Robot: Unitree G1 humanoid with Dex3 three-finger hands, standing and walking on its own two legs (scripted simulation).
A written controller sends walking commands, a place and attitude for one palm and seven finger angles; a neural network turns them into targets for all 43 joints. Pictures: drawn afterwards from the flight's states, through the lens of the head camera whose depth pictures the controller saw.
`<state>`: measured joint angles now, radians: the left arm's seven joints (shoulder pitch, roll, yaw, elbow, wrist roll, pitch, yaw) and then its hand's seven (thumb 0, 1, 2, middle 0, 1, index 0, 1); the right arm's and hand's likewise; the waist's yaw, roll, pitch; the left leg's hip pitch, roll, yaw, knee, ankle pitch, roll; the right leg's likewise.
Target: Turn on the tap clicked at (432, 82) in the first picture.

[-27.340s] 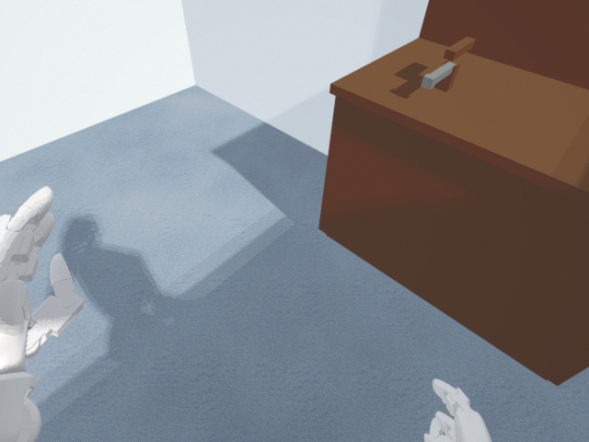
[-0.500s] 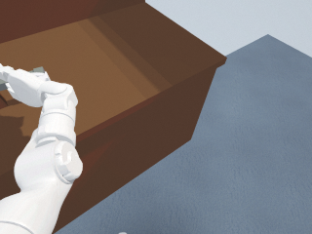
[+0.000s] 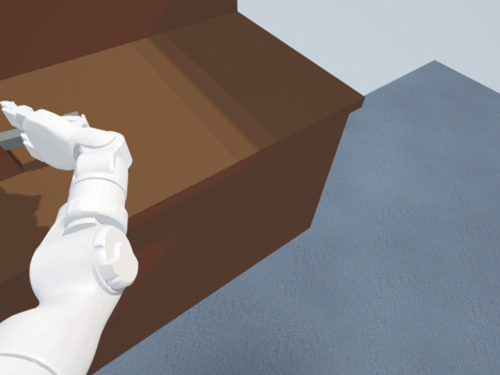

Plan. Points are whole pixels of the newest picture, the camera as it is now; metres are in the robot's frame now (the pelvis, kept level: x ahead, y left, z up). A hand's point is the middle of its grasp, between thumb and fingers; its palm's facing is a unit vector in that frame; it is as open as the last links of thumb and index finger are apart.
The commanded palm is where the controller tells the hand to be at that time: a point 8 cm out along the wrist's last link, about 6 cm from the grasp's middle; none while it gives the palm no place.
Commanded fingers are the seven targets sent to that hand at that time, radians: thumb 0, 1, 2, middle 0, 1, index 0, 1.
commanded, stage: lift the hand up off the lever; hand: left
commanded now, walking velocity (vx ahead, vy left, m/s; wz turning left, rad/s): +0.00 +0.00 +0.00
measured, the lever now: (74, 123) +0.56 +0.29 +0.09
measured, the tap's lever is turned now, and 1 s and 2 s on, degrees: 80 80 80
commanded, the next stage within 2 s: draw the hand back beside the body in 0.76 s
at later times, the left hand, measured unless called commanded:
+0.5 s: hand (79, 113) +0.50 +0.23 +0.16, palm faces +0.86 -0.49 -0.14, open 7.8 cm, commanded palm +0.43 +0.24 +0.16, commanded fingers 0.00 0.90 0.90 -0.15 -0.15 -0.15 -0.15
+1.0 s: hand (82, 114) +0.47 +0.21 +0.18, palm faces +0.69 -0.71 -0.10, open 7.8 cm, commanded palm +0.40 +0.24 +0.17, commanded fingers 0.00 0.90 0.90 -0.16 -0.17 -0.16 -0.17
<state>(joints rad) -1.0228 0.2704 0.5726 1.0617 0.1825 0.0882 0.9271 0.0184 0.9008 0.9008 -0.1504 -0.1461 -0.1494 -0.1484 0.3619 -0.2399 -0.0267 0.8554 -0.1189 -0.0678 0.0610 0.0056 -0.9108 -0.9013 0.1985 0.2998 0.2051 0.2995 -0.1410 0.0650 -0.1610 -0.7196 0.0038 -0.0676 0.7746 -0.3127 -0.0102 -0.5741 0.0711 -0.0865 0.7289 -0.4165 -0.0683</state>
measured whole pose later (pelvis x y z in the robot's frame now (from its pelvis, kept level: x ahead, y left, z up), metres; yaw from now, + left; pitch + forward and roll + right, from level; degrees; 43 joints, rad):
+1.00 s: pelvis +0.00 +0.00 +0.01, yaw -2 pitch +9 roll +0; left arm -0.75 0.22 0.41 0.71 0.11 0.11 0.62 0.02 0.90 0.90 -0.15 -0.15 -0.15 -0.15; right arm 0.35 -0.24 -0.04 0.79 -0.06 -0.03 -0.02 0.01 -0.91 -0.90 0.20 0.30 0.21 0.30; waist -0.09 0.04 -0.14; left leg -0.53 0.01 -0.03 0.67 -0.28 -0.01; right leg -0.41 0.07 -0.04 0.64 -0.38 -0.07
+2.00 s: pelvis -0.03 +0.03 +0.04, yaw -3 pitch -7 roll -1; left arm 0.30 0.31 0.23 -0.24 -0.07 -0.12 0.10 0.02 0.89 0.90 -0.20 -0.29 -0.20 -0.29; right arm 0.19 -0.23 0.03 0.68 -0.01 -0.12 -0.07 0.01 -0.91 -0.90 0.20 0.30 0.21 0.30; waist 0.05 0.05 0.03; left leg -0.11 -0.01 0.01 0.36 -0.13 0.03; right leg 0.01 0.04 0.00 0.32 -0.21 -0.03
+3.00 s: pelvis -0.07 +0.05 +0.03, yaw -2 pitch -3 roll -3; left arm 0.45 0.37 0.30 -0.43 -0.04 -0.14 0.15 0.02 0.89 0.90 -0.21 -0.30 -0.21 -0.30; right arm 0.18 -0.24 0.00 0.57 0.01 -0.03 -0.09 0.01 -0.91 -0.90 0.20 0.30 0.21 0.30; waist 0.01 0.07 0.02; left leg -0.34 -0.01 0.00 0.49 -0.11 0.05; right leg -0.22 0.04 -0.02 0.45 -0.19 0.00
